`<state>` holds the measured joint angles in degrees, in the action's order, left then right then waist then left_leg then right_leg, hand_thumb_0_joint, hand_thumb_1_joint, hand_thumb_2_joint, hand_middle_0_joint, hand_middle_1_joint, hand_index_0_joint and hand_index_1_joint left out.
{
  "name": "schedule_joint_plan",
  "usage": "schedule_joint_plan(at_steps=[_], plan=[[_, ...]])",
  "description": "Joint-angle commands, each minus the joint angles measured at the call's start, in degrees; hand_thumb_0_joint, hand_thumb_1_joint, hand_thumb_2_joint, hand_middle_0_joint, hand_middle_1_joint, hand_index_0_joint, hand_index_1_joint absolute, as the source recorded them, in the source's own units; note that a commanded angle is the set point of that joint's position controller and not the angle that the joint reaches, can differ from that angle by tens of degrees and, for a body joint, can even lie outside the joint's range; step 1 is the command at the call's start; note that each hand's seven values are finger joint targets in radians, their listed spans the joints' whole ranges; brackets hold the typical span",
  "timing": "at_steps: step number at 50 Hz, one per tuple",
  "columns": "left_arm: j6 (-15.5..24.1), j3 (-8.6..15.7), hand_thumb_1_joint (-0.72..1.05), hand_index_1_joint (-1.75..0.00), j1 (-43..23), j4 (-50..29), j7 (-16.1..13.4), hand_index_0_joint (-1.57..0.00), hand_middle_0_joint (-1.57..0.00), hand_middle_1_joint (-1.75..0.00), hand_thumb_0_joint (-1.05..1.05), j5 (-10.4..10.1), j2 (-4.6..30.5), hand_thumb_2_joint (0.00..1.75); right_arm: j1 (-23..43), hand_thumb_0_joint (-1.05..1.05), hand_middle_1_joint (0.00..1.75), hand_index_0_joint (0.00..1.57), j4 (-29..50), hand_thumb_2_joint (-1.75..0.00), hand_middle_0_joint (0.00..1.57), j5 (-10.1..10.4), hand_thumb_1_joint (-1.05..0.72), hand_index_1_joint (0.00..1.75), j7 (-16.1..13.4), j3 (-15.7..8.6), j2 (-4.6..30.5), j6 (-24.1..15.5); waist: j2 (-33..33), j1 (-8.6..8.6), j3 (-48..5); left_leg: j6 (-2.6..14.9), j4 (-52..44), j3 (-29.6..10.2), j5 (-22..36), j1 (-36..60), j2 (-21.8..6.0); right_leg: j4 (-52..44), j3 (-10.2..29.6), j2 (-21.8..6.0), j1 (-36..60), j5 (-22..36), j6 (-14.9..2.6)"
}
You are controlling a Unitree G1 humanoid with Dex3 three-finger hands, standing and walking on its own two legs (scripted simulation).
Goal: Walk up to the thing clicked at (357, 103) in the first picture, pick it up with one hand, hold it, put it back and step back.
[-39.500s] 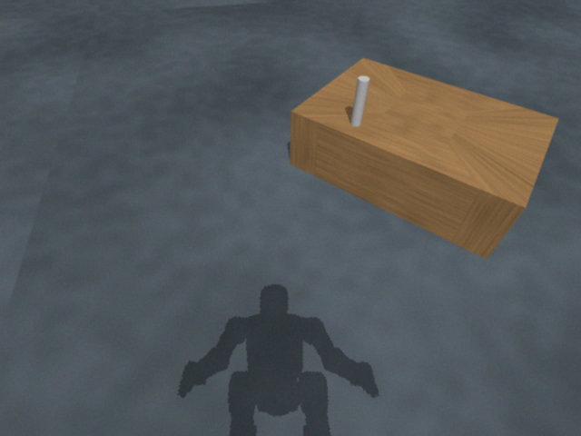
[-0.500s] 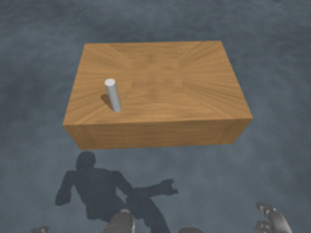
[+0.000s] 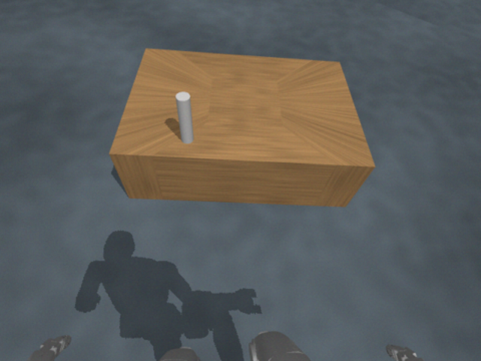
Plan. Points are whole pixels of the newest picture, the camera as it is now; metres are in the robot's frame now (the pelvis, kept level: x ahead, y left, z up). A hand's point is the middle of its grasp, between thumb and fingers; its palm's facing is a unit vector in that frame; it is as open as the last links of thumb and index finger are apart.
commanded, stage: step back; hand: left
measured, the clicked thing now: (185, 119) +0.93 +0.20 -0.32
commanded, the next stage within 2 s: stand in 1.32 s
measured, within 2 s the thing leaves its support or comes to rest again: neither
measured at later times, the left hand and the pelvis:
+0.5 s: hand out of the picture -0.08 +0.26 -0.14, palm faces +0.07 -0.90 -0.43, open 7.4 cm; pelvis -0.15 -0.02 -0.01, yaw +2 degrees
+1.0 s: hand out of the picture -0.11 +0.26 -0.15, palm faces +0.09 -0.93 -0.35, open 7.4 cm; pelvis -0.14 +0.00 +0.00, yaw +3 degrees
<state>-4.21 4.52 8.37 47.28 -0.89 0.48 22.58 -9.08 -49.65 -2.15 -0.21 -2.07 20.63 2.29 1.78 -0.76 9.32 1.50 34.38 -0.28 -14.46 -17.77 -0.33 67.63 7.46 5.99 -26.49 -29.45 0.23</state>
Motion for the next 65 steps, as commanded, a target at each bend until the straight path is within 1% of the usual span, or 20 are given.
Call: schedule_joint_plan(at_steps=[1,6,7,8,9,10,13,18,22,23,24,25,32,36,45,47,49,54,58,65], plan=[[2.0,2.6,0.9,-0.3,1.7,-3.5,0.0,-0.2,-0.2,-0.3,0.0,0.7,9.9,0.9,1.1,0.0,0.3,0.2,5.6,-0.9,0.2,-0.1,-0.9,0.3,-1.5,-4.6,15.1,-1.6,-10.9,1.17,-10.4,13.23,-7.9,-12.9,22.9,11.1,-14.9,-11.2,-1.4,-3.6,0.7,-2.0,1.59],[3.0,2.3,0.9,-0.3,9.7,1.8,0.0,-0.2,-0.2,-0.3,0.0,1.0,9.2,0.9,3.5,0.0,0.3,0.2,6.1,-0.9,0.2,1.0,-0.9,0.3,-0.9,-4.4,17.2,0.4,-12.9,-1.53,-15.7,7.83,-2.1,-8.6,16.5,5.6,-11.5,-42.6,-10.2,-3.9,17.3,12.7,-1.05],[3.4,2.8,0.9,-0.3,9.8,2.2,-0.1,-0.2,-0.2,-0.3,0.0,1.6,11.2,0.9,3.3,0.0,0.3,0.2,6.2,-0.9,0.2,1.2,-0.9,0.3,-0.7,-3.8,15.2,0.5,-9.5,-1.41,-14.7,4.87,0.4,-7.5,8.9,-0.9,-8.9,-44.4,-5.7,-6.1,20.5,14.5,-2.25],[3.7,4.1,0.9,-0.3,9.3,1.7,-0.2,-0.2,-0.2,-0.3,0.0,2.5,15.7,0.9,3.8,0.0,0.3,0.2,7.4,-0.9,0.2,1.6,-0.9,0.3,-0.5,-3.0,11.5,0.3,3.5,-1.58,-11.8,0.93,9.3,-5.1,-4.7,-13.3,-0.3,-46.3,10.9,-16.5,21.1,11.4,-5.76],[3.4,5.4,0.9,-0.3,5.1,-0.7,-0.3,-0.2,-0.2,-0.3,0.0,2.6,22.7,0.9,6.7,0.0,0.3,0.2,8.2,-0.9,0.2,1.6,-0.9,0.3,-1.6,-3.6,11.5,0.5,15.8,-4.85,-8.7,-1.75,23.5,-5.8,-20.8,-12.7,5.6,-52.2,25.8,-30.5,6.1,12.0,-16.77],[4.0,5.2,0.9,-0.3,1.6,-2.1,-0.7,-0.2,-0.2,-0.3,0.0,2.1,21.7,0.9,6.4,0.0,0.3,0.2,7.7,-0.9,0.2,1.6,-0.9,0.3,-1.9,-4.6,13.5,0.7,11.2,-2.84,-4.8,-2.27,32.4,-13.1,-20.7,-11.4,2.6,-53.1,27.1,-33.0,-0.5,13.2,-18.69],[4.8,3.3,0.9,-0.3,-3.6,-2.6,-1.1,-0.2,-0.2,-0.3,0.0,2.2,13.9,0.9,0.5,0.0,0.3,0.2,3.8,-0.9,0.2,1.9,-0.9,0.3,-1.4,-3.8,12.8,-0.1,3.0,1.49,-6.9,-2.1,34.2,-9.1,-12.3,-10.1,5.5,-42.1,5.1,-20.2,6.7,26.8,-11.89],[5.1,3.9,0.9,-0.3,4.1,-0.9,-0.6,-0.2,-0.2,-0.3,0.0,2.7,14.9,0.9,3.4,0.0,0.3,0.2,3.8,-0.9,0.2,0.5,-0.9,0.3,-0.4,-3.4,11.7,-1.2,8.2,-4.11,-8.2,-2.77,12.5,-3.6,-15.6,-11.4,1.4,-43.3,7.4,-20.1,19.6,9.1,-11.38],[4.3,2.6,0.9,-0.3,0.7,-0.6,0.2,-0.2,-0.2,-0.3,0.0,1.8,13.9,0.9,-3.1,0.0,0.3,0.2,-1.4,-0.9,0.2,0.4,-0.9,0.3,-0.1,-3.9,10.8,-2.7,7.2,-0.22,-9.1,-0.78,-12.7,1.8,-5.8,9.1,2.8,-39.9,3.2,-17.9,8.9,4.6,-8.02],[4.2,1.6,0.9,-0.3,2.0,-0.3,0.3,-0.2,-0.2,-0.3,0.0,1.7,11.1,0.9,-4.1,0.0,0.3,0.2,-2.5,-0.9,0.2,-0.1,-0.9,0.3,-0.2,-4.6,12.0,-3.1,2.3,-0.03,-9.7,0.23,-13.1,-3.9,-6.6,14.8,0.3,-35.9,1.4,-16.1,3.1,2.9,-6.12],[4.3,0.6,0.9,-0.3,1.4,-0.4,0.7,-0.2,-0.2,-0.3,0.0,0.8,8.0,0.9,-2.9,0.0,0.3,0.2,-1.9,-0.9,0.2,-0.6,-0.9,0.3,-0.3,-5.0,16.0,-3.4,-8.7,0.1,-9.4,5.09,-17.9,-23.9,-23.5,13.7,-11.0,-30.0,-3.3,-10.2,-5.3,-2.2,-1.97],[4.3,1.9,0.9,-0.3,-2.6,0.9,0.4,-0.2,-0.2,-0.3,0.0,0.6,12.0,0.9,-0.2,0.0,0.3,0.2,-1.4,-0.9,0.2,0.2,-0.9,0.3,0.1,-5.2,19.8,-3.4,-10.6,1.57,-6.1,11.14,-22.9,-29.9,-36.9,-2.7,-17.9,-21.1,-7.1,-8.0,2.8,-4.2,-1.15],[6.1,1.9,0.9,-0.3,4.5,6.6,1.1,-0.2,-0.2,-0.3,0.0,1.1,9.2,0.9,4.5,0.0,0.3,0.2,-1.7,-0.9,0.2,0.3,-0.9,0.3,0.7,-3.1,13.1,-3.3,-9.3,-2.15,-6.3,3.41,-13.4,-10.7,-20.2,-6.2,-7.9,-42.6,-9.4,-5.1,20.9,9.9,-2.16],[7.3,3.4,0.9,-0.3,1.0,5.4,0.6,-0.2,-0.2,-0.3,0.0,2.1,16.2,0.9,1.4,0.0,0.3,0.2,-2.8,-0.9,0.2,0.5,-0.9,0.3,0.2,-3.2,11.9,-2.7,3.2,-1.49,-0.8,-1.2,13.5,-6.4,-15.6,-11.1,0.4,-57.8,22.5,-26.2,11.5,-20.8,-12.3],[6.7,1.1,0.9,-0.3,-2.2,5.1,1.1,-0.2,-0.2,-0.3,0.0,1.3,11.5,0.9,-3.7,0.0,0.3,0.2,-6.3,-0.9,0.2,0.0,-0.9,0.3,0.5,-3.7,9.9,-4.6,4.0,1.59,-8.0,-0.99,-10.5,0.3,-1.1,9.2,0.9,-43.2,-0.8,-16.8,8.0,13.5,-6.81],[6.5,-0.4,0.9,-0.3,-1.2,4.6,1.2,-0.2,-0.2,-0.3,0.0,0.3,6.8,0.9,-3.1,0.0,0.3,0.2,-5.6,-0.9,0.2,-0.7,-0.9,0.3,-0.1,-4.4,13.7,-5.3,-8.1,1.56,-11.5,3.04,-17.2,-18.2,-3.1,12.6,-11.5,-31.9,-6.7,-10.0,3.6,14.3,-2.19],[6.0,0.4,0.9,-0.3,-1.3,6.4,1.0,-0.2,-0.2,-0.3,0.0,0.3,10.0,0.9,0.9,0.0,0.3,0.2,-4.8,-0.9,0.2,-0.1,-0.9,0.3,0.1,-4.9,17.0,-5.0,-7.8,0.87,-8.7,10.08,-18.3,-22.8,-13.2,4.1,-16.8,-27.4,-7.3,-7.7,7.7,-0.1,-1.66],[7.7,0.2,0.9,-0.3,2.3,9.5,0.2,-0.2,-0.2,-0.3,0.0,0.3,9.5,0.9,5.0,0.0,0.3,0.2,-5.0,-0.9,0.2,1.2,-0.9,0.3,0.0,-3.0,11.9,-4.5,-8.9,-1.77,-12.4,2.47,-6.1,-6.7,24.3,6.5,-8.8,-43.6,-5.7,-9.4,19.9,24.9,-2.24],[7.5,1.0,0.9,-0.3,-0.6,8.7,0.0,-0.2,-0.2,-0.3,0.0,0.4,13.4,0.9,3.2,0.0,0.3,0.2,-5.9,-0.9,0.2,1.1,-0.9,0.3,-0.5,-3.0,11.1,-4.3,-0.8,0.05,-12.2,0.34,-1.6,-2.5,11.1,1.6,-3.8,-39.9,2.3,-16.4,22.4,29.8,-6.64],[7.0,-0.2,0.9,-0.3,-4.0,9.0,-0.2,-0.2,-0.2,-0.3,0.0,0.2,10.5,0.9,5.0,0.0,0.3,0.2,-7.2,-0.9,0.2,1.3,-0.9,0.3,-0.4,-2.8,11.9,-4.7,-1.4,-0.22,-12.4,3.15,-6.4,-6.1,22.3,6.5,-7.7,-36.6,-4.8,-11.1,20.2,32.2,-3.05]])
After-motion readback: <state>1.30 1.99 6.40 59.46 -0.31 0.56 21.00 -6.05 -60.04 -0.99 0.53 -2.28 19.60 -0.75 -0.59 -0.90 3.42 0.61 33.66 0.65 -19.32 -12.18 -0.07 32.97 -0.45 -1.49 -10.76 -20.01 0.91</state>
